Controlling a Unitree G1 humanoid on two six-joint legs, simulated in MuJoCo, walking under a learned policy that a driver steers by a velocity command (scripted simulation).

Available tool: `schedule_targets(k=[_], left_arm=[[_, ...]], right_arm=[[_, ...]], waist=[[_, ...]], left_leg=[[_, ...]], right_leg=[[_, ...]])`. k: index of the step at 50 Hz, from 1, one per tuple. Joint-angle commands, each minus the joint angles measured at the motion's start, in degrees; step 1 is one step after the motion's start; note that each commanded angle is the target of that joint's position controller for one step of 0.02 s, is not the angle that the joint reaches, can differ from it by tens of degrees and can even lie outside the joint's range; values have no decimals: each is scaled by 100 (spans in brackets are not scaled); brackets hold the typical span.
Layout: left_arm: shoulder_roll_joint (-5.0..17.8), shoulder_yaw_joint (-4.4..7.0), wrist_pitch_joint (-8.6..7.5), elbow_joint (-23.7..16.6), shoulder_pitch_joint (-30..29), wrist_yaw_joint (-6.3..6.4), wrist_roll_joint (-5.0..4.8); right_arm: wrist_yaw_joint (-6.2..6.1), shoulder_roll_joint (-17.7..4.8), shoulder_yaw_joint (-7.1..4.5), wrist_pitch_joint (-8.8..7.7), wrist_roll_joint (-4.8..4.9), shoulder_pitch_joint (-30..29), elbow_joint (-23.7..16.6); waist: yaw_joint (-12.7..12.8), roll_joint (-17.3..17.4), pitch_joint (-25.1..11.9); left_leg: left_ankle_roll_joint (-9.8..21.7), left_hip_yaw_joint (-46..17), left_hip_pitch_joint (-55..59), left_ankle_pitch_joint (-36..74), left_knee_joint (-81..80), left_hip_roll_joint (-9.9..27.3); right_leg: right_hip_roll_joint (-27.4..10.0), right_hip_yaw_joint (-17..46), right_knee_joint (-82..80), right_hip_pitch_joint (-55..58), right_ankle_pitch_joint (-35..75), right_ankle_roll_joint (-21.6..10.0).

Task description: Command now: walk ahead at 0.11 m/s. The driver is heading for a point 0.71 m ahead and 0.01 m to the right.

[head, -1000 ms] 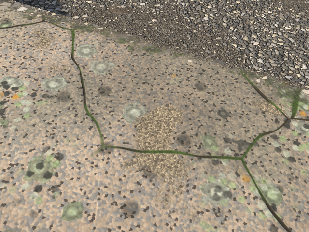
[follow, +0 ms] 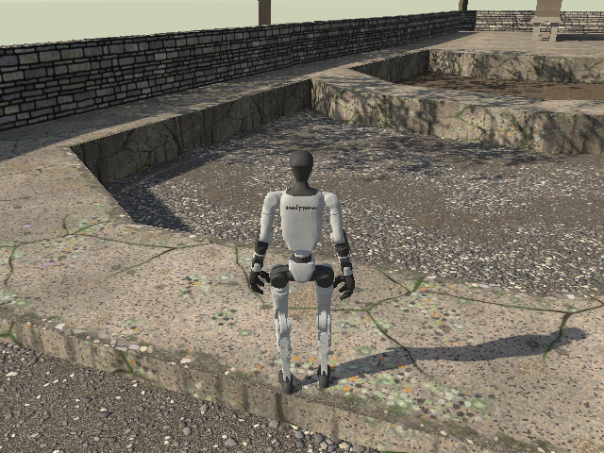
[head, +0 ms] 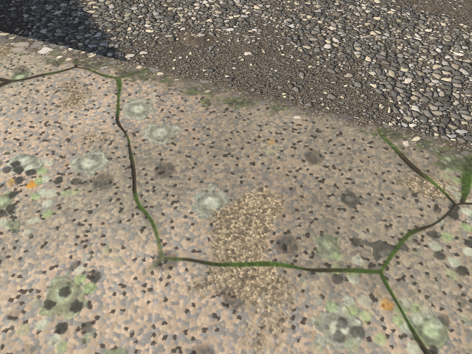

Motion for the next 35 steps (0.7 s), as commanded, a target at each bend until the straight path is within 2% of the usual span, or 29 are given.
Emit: schedule_targets(k=[1, 2, 3, 4, 5, 6, 7, 8, 10, 11, 14, 16, 17, 18, 19, 20, 21, 22, 23, 24, 25, 26, 28, 29, 30, 31, 32, 33, 35], left_arm=[[887, 306, -128, -152, 25, -395, 214], [666, 286, -148, -331, -191, -325, 351], [571, 296, -181, -380, -283, -199, 381], [562, 336, -252, -425, -240, -114, 268], [486, 345, -326, -480, -157, -102, 180], [466, 353, -376, -496, -45, -147, 169], [434, 337, -389, -538, 6, -228, 207], [277, 286, -366, -563, 52, -308, 234], [64, 190, -313, -648, -53, -410, 176], [8, 160, -311, -770, -300, -427, 166], [274, 187, -411, -875, -258, -403, 219], [396, 219, -551, -836, -100, -374, 176], [526, 288, -657, -826, -7, -330, 114], [738, 404, -755, -720, 509, -272, 101], [1039, 466, -788, -448, 1644, -162, 125], [1036, 416, -756, -80, 3176, -126, 263], [1042, 428, -838, -8, 3024, -141, 407], [830, 376, -860, -98, 2302, -200, 264], [398, 216, -840, -246, 1762, -226, 210], [26, 83, -811, -356, 1383, -237, 174], [-232, -16, -747, -524, 1079, -221, 176], [-345, -70, -722, -595, 1045, -196, 227], [-275, -81, -756, -613, 1219, -157, 258], [-253, -103, -794, -598, 1320, -163, 310], [-220, -125, -831, -594, 1409, -191, 338], [-176, -134, -843, -598, 1462, -247, 307], [563, 113, -725, -530, 1540, -28, -315], [710, 128, -711, -490, 1745, 45, -365], [697, 176, -682, -369, 1994, 84, -266]], right_arm=[[445, -1060, -341, -373, -340, 756, -49], [342, -1206, -434, -497, -384, 1104, 25], [186, -867, -372, -628, -433, 1324, 59], [71, -607, -318, -731, -449, 1162, -1], [2, -474, -286, -791, -448, 698, -157], [-36, -377, -257, -799, -412, 401, -279], [-64, -314, -218, -792, -389, 217, -359], [-82, -288, -207, -788, -344, 185, -403], [-31, -430, -204, -753, -267, 366, -440], [29, -553, -226, -735, -201, 628, -336], [173, -921, -329, -710, -141, 910, -315], [191, -980, -371, -542, -103, 683, -395], [170, -878, -366, -464, -147, 757, -384], [137, -611, -312, -457, -286, 821, -371], [172, 148, -88, -525, -387, 1048, -503], [286, 289, -33, -659, -456, 495, -862], [293, -107, -204, -779, -195, -249, -986], [218, -267, -251, -849, -117, -198, -855], [174, -359, -313, -835, -184, 3, -780], [168, -146, -285, -785, -262, -63, -806], [186, 81, -234, -715, -272, 17, -808], [214, 149, -228, -667, -240, -9, -808], [245, 56, -226, -639, -200, -382, -921], [252, 26, -223, -632, -212, -627, -1009], [251, 11, -227, -619, -208, -799, -1050], [246, 88, -181, -587, -206, -1018, -1121], [62, -214, -204, -584, 460, -1522, -1378], [7, -166, -146, -602, 516, -1814, -1482], [0, -189, -138, -572, 446, -2121, -1573]], waist=[[-297, 586, 770], [-476, 872, 893], [-568, 658, 809], [-501, 557, 580], [-348, 453, 419], [-233, 322, 348], [-106, 172, 380], [-8, 130, 388], [-23, 465, 411], [-85, 597, 462], [-115, 565, 430], [26, 456, 401], [51, 470, 257], [279, 206, -104], [551, -698, -964], [1200, -1509, -1342], [1257, -1018, -170], [887, -838, 111], [494, -494, 45], [257, -307, 162], [45, -184, 200], [-15, -130, 210], [54, -137, 106], [75, -104, 25], [86, -97, -36], [130, -94, -38], [200, 78, 451], [316, 7, 485], [391, -302, 647]], left_leg=[[1166, -1899, -155, -3018, -1418, 1649], [1585, -2598, 144, -3126, -1655, 2407], [1758, -3131, 614, -2795, -1824, 2780], [1665, -3101, 934, -2431, -1821, 2714], [1458, -2699, 979, -2050, -1802, 2392], [1274, -2192, 839, -1709, -1823, 2086], [1116, -1695, 618, -1429, -1891, 1814], [980, -1258, 312, -1114, -1940, 1581], [796, -625, -529, -598, -1996, 1214], [811, -603, -647, -366, -1961, 1301], [1072, -935, 140, -168, -1499, 1798], [1099, -968, 93, -413, -1058, 1821], [1021, -947, -108, -392, -763, 1698], [776, -651, -458, -69, 142, 1330], [352, -78, -1733, -290, 1896, 515], [70, -822, -3415, -1931, 3755, -267], [361, -1870, -4739, -1368, 4908, -278], [600, -1848, -4765, -806, 5682, 19], [757, -1707, -4353, -376, 5808, 296], [838, -1660, -4163, 36, 5832, 497], [797, -1659, -3931, 286, 5753, 673], [734, -1594, -3951, 430, 5681, 725], [550, -1436, -4288, 698, 5199, 830], [432, -1323, -4354, 982, 4743, 879], [307, -1171, -4204, 1380, 4118, 873], [185, -981, -3844, 1760, 3375, 833], [-83, -829, -3803, 1356, 2866, 607], [-184, -810, -3647, 1361, 2348, 562], [-181, -714, -3470, 1582, 1580, 421]], right_leg=[[72, 20, 607, -1384, -1871, -143], [-206, 280, 1547, -2210, -1865, -119], [-405, 772, 2642, -3013, -1763, -168], [-269, 1085, 3623, -3402, -1605, -210], [-80, 1184, 4382, -3574, -1416, -237], [-30, 1043, 4656, -3533, -1200, -262], [-140, 764, 4369, -3422, -894, -234], [-320, 389, 3803, -3017, -685, -139], [-342, -32, 2847, -1762, -700, 24], [-345, -63, 2391, -1509, -810, 57], [-276, -9, 1235, -1672, -829, -102], [-100, -209, 193, -1035, 189, -352], [33, -237, 173, -438, 407, -502], [-16, 5, 323, 481, 468, -729], [-816, 1403, 212, 2110, 202, -1585], [-1761, 4025, -893, 3482, -304, -2339], [-1701, 3928, -1162, 3193, -633, -1831], [-1609, 3005, -1068, 2345, -849, -1515], [-1534, 2477, -1079, 1616, -785, -1430], [-1454, 2078, -1178, 983, -435, -1409], [-1417, 1802, -1323, 482, 9, -1409], [-1386, 1594, -1469, 329, 363, -1465], [-1271, 1193, -1596, 425, 996, -1544], [-1161, 960, -1552, 453, 1435, -1528], [-992, 651, -1437, 354, 1938, -1471], [-820, 377, -1362, 107, 2332, -1417], [-891, 590, -1569, 171, 1918, -1150], [-983, 696, -1692, 184, 1623, -1103], [-1021, 598, -1788, 528, 1544, -1047]])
